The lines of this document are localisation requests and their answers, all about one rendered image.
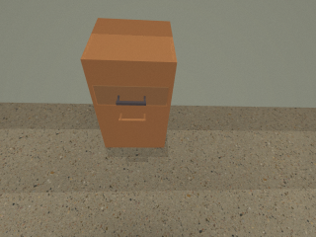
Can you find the drawer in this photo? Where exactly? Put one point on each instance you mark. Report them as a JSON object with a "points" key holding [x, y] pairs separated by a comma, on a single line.
{"points": [[108, 94]]}

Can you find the handle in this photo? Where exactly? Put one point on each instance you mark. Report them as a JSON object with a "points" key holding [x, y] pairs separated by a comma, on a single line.
{"points": [[131, 103], [138, 120]]}

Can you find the cabinet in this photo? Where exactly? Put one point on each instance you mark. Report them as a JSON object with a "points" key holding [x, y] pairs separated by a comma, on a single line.
{"points": [[126, 52]]}

